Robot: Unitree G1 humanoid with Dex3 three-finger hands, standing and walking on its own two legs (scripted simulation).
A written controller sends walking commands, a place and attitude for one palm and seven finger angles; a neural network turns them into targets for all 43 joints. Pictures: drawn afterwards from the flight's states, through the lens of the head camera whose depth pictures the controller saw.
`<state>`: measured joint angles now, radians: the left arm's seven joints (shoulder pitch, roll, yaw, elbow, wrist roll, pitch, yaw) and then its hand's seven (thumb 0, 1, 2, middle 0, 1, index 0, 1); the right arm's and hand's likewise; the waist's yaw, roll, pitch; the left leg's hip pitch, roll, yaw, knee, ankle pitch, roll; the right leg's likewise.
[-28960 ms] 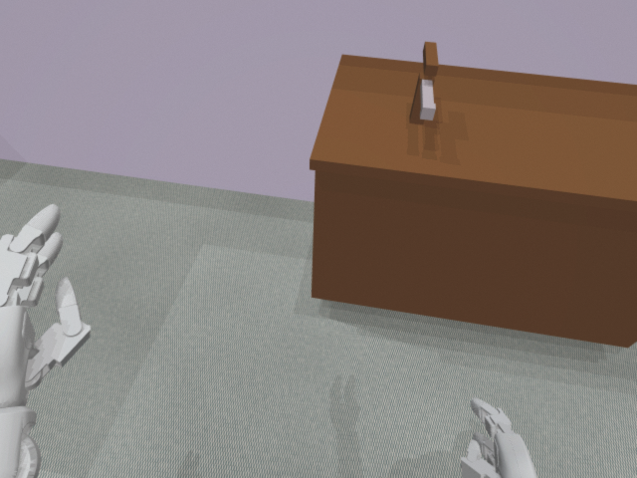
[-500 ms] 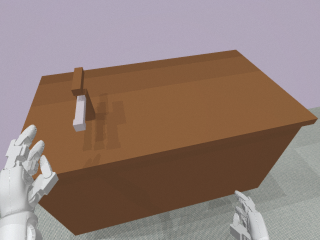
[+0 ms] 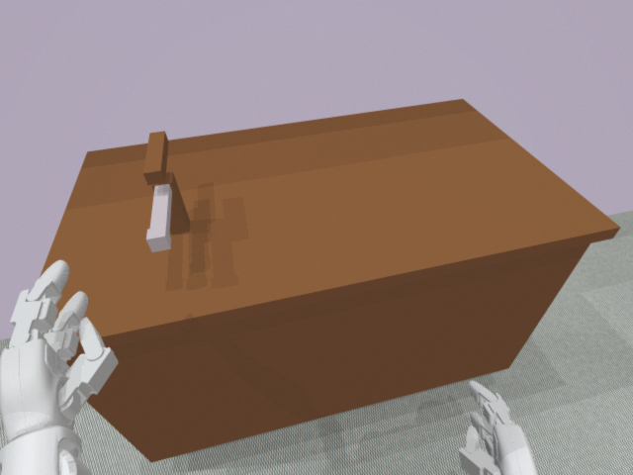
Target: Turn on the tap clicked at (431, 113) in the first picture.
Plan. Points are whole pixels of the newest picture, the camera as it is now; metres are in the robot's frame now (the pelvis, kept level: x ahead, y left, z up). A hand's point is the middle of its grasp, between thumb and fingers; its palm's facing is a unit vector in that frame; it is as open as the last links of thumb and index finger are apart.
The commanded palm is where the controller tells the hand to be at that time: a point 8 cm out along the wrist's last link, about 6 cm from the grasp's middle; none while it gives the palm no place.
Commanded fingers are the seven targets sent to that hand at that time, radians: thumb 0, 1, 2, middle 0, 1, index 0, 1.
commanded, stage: turn the palm inward beside the body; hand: left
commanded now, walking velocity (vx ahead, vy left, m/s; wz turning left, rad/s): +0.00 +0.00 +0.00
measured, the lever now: (159, 239) +0.41 +0.31 +0.07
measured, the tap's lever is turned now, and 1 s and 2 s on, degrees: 0 0 0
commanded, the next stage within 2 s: reach beside the lever's end, fingers flat in 0.34 s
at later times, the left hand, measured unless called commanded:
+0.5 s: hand (136, 342) +0.20 +0.21 +0.14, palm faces +0.52 -0.85 -0.10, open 7.4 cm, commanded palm +0.16 +0.26 +0.15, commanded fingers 0.00 0.90 0.90 -0.20 -0.30 -0.20 -0.30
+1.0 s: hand (140, 309) +0.25 +0.24 +0.12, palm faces +0.53 -0.84 -0.09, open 7.5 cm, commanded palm +0.21 +0.28 +0.12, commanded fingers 0.00 0.90 0.90 -0.19 -0.28 -0.19 -0.28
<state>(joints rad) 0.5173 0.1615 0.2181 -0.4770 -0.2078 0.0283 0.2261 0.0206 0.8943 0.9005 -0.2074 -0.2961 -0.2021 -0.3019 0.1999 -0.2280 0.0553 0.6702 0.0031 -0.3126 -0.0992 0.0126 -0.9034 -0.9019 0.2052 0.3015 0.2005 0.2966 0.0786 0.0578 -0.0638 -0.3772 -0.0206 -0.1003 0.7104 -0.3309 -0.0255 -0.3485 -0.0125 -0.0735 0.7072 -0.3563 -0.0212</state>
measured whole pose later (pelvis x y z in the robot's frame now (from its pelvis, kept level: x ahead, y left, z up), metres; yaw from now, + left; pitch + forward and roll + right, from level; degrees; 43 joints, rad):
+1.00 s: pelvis +0.02 -0.01 +0.00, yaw -1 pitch +2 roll +0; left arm 0.32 0.16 0.27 -0.25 -0.20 0.00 0.21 0.02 0.90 0.90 -0.21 -0.29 -0.20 -0.30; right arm 0.20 -0.24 0.03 0.68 0.01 -0.27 -0.10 0.01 -0.90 -0.90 0.20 0.30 0.20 0.30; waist 0.06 0.05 -0.06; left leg -0.37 -0.01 -0.09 0.68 -0.35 -0.03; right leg -0.36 -0.01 -0.06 0.69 -0.38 -0.03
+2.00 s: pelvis +0.01 +0.00 +0.00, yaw -2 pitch +7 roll -1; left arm -0.21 0.30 0.47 0.45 -0.17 -0.17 0.15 0.02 0.90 0.90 -0.16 -0.17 -0.16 -0.18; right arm 0.22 -0.25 0.01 0.72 0.01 -0.16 -0.11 0.01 -0.91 -0.90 0.21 0.30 0.20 0.30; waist 0.00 0.03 -0.06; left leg -0.53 -0.01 -0.08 0.75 -0.35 -0.02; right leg -0.51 0.00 -0.05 0.74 -0.36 -0.02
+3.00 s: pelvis +0.02 +0.02 -0.01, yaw -3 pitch +10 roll -2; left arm -0.27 0.29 0.47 0.53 -0.12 -0.23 0.18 0.02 0.90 0.90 -0.16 -0.15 -0.15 -0.15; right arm 0.24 -0.24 0.01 0.68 -0.01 -0.07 -0.07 0.01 -0.91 -0.90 0.21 0.30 0.20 0.30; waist -0.02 0.03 -0.10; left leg -0.60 -0.01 -0.06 0.81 -0.38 0.00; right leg -0.56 0.00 -0.04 0.76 -0.37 0.00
